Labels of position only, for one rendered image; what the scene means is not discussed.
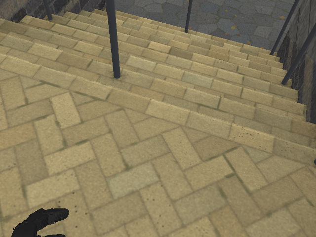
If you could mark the left robot hand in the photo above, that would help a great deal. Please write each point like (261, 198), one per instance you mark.
(39, 220)

